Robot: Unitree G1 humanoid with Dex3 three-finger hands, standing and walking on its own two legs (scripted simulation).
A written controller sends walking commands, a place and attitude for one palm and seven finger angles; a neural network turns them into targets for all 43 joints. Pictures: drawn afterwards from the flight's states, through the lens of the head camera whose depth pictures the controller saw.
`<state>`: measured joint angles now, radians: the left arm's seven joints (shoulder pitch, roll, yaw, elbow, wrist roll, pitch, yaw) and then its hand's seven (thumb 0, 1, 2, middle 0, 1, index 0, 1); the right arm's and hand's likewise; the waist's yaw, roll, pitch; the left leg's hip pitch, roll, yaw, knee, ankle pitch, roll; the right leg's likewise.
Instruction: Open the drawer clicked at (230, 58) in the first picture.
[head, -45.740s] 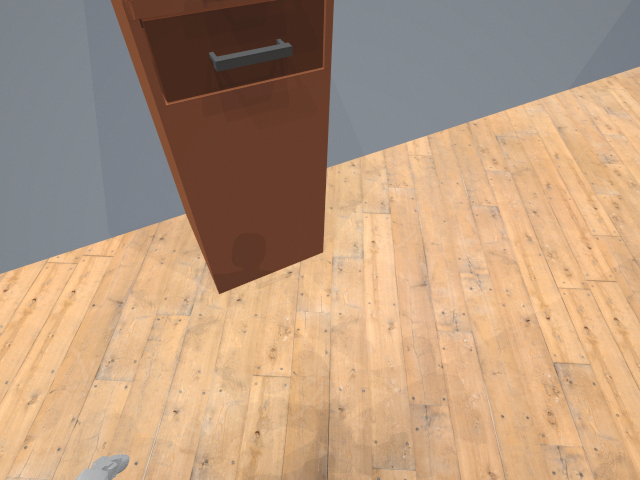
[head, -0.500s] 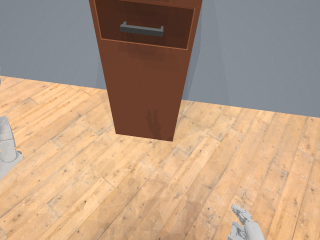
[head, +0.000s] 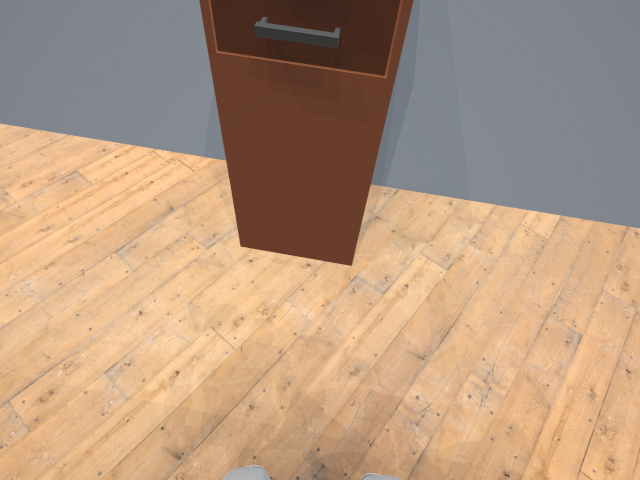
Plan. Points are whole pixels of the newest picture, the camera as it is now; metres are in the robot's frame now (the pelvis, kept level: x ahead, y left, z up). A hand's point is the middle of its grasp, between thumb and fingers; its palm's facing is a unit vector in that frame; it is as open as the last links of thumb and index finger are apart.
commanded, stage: let the arm hang, fingers relaxed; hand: left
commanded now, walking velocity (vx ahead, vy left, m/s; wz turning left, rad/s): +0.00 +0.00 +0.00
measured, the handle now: (298, 30) +0.91 +0.09 +0.10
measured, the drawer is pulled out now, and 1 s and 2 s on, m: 0.00 0.00 0.00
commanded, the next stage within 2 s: look to check the result in 0.68 s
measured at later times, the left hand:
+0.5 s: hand out of the picture +0.11 +0.24 -0.13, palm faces -0.01 -0.94 -0.35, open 7.4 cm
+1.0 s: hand (151, 458) +0.16 +0.23 -0.14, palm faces -0.05 -0.94 -0.34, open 7.4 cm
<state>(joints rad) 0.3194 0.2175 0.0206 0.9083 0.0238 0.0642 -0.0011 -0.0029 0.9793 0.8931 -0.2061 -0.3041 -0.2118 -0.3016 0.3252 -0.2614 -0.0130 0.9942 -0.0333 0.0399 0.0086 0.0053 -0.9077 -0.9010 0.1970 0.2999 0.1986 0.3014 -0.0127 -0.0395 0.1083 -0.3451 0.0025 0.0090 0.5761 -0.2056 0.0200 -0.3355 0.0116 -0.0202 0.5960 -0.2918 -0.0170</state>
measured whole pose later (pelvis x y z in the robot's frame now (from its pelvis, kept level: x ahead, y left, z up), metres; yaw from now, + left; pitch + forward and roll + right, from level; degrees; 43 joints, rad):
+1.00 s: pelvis +0.08 -0.01 +0.02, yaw -1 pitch +0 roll +0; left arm 0.10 0.32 0.01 1.10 0.01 -0.01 0.01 0.00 0.90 0.89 -0.20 -0.30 -0.21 -0.30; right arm 0.11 -0.33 -0.01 1.10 -0.02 0.00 0.00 0.00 -0.91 -0.90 0.20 0.30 0.20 0.30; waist -0.02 0.01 0.09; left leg -0.12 0.00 0.01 0.31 -0.19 0.00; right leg -0.12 0.02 0.01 0.34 -0.21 -0.02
